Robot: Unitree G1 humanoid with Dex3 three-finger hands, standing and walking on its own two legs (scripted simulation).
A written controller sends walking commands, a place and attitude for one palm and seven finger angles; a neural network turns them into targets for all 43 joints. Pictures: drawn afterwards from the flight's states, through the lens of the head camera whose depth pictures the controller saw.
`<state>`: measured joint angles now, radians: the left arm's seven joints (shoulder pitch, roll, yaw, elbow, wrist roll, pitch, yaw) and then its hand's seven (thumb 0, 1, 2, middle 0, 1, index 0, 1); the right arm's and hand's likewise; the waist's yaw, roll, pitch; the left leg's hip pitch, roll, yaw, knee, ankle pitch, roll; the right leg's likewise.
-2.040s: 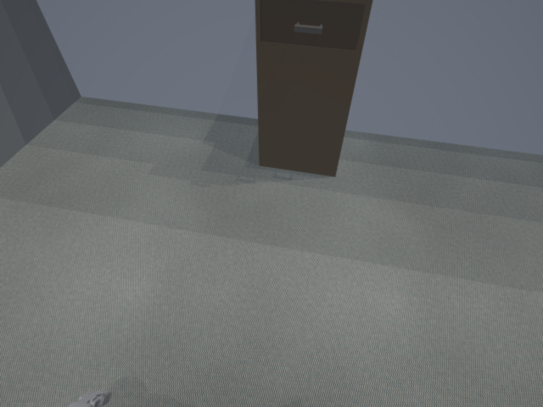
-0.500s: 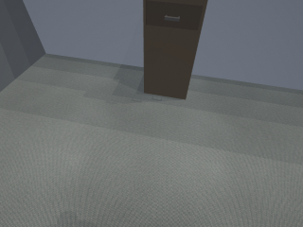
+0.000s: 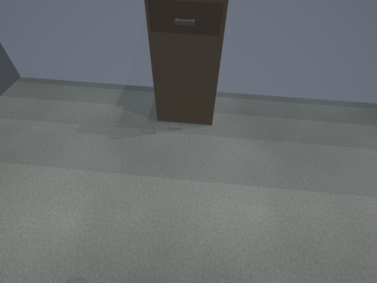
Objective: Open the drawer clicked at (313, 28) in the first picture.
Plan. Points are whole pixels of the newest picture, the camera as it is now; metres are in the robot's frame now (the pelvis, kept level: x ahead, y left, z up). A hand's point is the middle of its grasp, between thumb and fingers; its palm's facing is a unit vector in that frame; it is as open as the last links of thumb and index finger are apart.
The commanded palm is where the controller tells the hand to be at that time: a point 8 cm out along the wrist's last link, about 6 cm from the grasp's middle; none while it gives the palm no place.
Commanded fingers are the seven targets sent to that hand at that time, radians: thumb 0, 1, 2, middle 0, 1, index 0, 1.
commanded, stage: walk to a spot facing it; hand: left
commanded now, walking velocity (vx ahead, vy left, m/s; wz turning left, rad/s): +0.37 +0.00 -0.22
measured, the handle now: (185, 20) +1.33 +0.11 +0.01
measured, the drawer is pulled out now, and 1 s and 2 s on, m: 0.00 0.00 0.00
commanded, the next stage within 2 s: turn to face it in 1.00 s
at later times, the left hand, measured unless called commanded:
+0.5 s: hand out of the picture +0.15 +0.22 -0.18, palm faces -0.03 -0.99 -0.16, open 7.3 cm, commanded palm none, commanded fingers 0.00 0.90 0.90 -0.20 -0.30 -0.20 -0.30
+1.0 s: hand (158, 167) +0.49 +0.14 -0.15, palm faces -0.26 -0.94 -0.20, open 7.3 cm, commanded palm none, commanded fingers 0.00 0.90 0.90 -0.20 -0.30 -0.20 -0.30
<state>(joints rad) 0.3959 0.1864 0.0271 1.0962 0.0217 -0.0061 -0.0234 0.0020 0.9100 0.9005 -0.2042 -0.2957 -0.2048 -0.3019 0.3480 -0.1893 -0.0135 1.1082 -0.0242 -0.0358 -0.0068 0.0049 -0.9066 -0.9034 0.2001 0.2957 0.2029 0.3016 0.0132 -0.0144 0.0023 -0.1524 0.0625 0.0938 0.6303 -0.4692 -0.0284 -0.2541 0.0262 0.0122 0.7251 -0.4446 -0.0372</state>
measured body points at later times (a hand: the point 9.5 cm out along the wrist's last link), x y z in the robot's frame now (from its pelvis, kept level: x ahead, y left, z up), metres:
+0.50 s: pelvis +0.20 +0.04 +0.00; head +0.22 +0.06 +0.44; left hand +0.15 +0.27 -0.17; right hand +0.29 -0.20 -0.13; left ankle +0.30 +0.12 -0.72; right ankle +0.04 -0.06 -0.62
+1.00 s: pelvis +0.37 -0.02 +0.02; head +0.38 -0.03 +0.46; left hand +0.50 +0.19 -0.13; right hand +0.27 -0.23 -0.14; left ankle +0.36 +0.10 -0.65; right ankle +0.34 -0.12 -0.72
